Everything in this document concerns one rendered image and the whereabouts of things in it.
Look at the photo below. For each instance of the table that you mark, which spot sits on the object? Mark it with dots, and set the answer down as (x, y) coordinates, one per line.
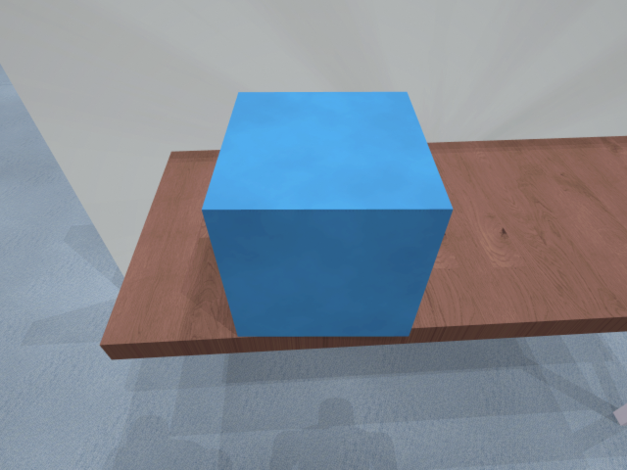
(536, 246)

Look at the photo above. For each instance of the carton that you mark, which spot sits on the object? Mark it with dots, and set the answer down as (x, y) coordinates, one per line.
(326, 213)

